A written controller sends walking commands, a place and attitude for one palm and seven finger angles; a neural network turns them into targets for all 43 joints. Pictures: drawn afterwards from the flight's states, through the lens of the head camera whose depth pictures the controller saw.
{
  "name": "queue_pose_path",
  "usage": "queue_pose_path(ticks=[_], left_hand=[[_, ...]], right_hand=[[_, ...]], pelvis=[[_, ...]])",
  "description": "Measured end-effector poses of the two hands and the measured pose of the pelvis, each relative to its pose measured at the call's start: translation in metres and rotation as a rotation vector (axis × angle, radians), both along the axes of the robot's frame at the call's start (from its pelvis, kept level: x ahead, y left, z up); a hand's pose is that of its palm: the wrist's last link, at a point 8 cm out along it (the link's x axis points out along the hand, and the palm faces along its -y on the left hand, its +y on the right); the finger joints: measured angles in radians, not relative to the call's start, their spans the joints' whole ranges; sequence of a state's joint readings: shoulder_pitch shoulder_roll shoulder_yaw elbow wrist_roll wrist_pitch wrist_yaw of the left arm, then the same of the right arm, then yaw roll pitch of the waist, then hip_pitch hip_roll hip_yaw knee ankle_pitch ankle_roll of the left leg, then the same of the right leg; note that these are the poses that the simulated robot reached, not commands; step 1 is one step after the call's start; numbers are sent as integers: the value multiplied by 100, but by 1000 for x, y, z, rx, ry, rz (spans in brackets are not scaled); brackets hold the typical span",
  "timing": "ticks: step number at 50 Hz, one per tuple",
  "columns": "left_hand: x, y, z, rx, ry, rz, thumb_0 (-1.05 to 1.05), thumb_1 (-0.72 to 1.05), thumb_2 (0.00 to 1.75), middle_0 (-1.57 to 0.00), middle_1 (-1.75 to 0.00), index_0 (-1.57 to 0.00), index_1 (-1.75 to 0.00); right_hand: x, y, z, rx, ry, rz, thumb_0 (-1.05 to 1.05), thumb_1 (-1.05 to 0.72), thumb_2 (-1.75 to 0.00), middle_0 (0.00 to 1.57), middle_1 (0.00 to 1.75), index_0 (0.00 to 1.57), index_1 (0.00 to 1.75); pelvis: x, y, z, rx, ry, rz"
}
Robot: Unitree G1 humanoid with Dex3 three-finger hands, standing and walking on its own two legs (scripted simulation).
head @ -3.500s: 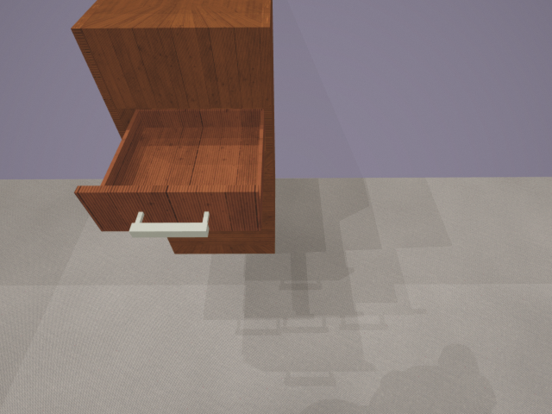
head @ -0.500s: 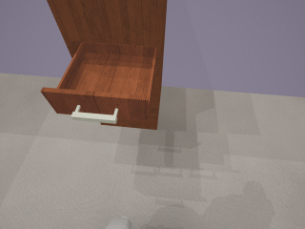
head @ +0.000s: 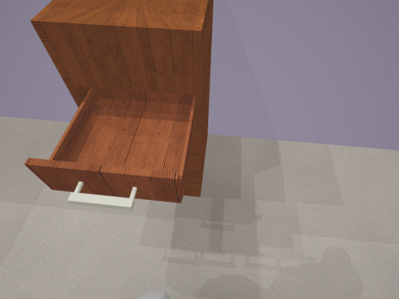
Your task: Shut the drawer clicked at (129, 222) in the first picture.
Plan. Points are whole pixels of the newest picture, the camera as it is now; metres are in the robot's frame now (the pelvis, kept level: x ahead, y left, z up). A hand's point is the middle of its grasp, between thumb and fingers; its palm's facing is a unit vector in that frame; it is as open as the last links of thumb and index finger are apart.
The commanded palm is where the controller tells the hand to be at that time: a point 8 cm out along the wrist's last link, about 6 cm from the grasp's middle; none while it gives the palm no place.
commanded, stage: come to a stop and stand still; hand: left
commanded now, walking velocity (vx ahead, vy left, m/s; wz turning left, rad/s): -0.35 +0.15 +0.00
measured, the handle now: (104, 194) +0.36 +0.27 -0.11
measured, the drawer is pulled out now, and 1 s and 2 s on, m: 0.30 0.30 0.30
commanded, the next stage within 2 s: look again from close up in 1.22 s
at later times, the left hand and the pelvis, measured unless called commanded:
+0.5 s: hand out of the picture +0.09 +0.18 -0.16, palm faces +0.04 -0.95 -0.30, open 7.4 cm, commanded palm none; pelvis +0.04 -0.02 +0.00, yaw +0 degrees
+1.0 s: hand out of the picture +0.06 +0.24 -0.17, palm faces +0.01 -0.96 -0.27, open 7.4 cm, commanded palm none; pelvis +0.01 +0.04 -0.01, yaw -1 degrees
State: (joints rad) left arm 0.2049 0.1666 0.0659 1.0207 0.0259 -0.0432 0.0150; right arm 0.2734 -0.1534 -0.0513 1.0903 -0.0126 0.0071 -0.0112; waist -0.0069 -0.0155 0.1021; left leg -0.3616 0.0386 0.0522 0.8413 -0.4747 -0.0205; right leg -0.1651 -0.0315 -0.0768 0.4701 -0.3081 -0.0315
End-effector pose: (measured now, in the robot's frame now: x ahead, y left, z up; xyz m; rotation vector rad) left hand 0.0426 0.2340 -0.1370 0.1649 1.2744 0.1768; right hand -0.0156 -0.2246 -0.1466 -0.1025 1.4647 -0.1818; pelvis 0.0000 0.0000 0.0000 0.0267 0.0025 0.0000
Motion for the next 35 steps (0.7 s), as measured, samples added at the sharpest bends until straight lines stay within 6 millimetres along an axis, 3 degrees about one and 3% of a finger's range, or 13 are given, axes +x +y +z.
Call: queue_pose_path(ticks=[7, 12, 18, 26, 31, 35], left_hand=[[5, 9, -19, -6, 132, 17, 0, 92, 90, -21, -30, -20, -30], [28, 12, -16, 27, 119, 29, 0, 91, 90, -20, -30, -20, -30], [45, 7, -4, 94, 19, 15, 0, 91, 90, -20, -30, -20, -30], [40, -10, 12, 76, 46, 12, 0, 91, 90, -20, -30, -20, -30], [30, -11, 8, 42, 58, 29, 0, 91, 90, -21, -30, -20, -30], [22, -2, -6, 27, 56, 37, 0, 91, 90, -21, -30, -20, -30]], right_hand=[[96, -1, -2, -52, -173, 29, 0, -90, -90, 20, 30, 20, 30], [129, -2, -6, -46, -206, 68, 0, -90, -90, 20, 30, 20, 30], [145, -20, -23, -6, -210, 80, 0, -90, -90, 20, 30, 20, 30], [142, -42, -2, -28, -180, 65, 0, -90, -90, 20, 30, 20, 30], [137, -42, 9, -55, -176, 78, 0, -90, -90, 20, 30, 20, 30], [133, -36, 7, -85, -213, 87, 0, -90, -90, 20, 30, 20, 30]], pelvis=[[37, 9, -11, -13, -11, -32], [40, 3, -12, 5, -14, -23], [37, -17, -19, 18, -12, -8], [41, -24, 1, 29, 10, -2], [40, -19, 5, 31, 9, -1], [38, -7, -5, -16, 1, 13]])
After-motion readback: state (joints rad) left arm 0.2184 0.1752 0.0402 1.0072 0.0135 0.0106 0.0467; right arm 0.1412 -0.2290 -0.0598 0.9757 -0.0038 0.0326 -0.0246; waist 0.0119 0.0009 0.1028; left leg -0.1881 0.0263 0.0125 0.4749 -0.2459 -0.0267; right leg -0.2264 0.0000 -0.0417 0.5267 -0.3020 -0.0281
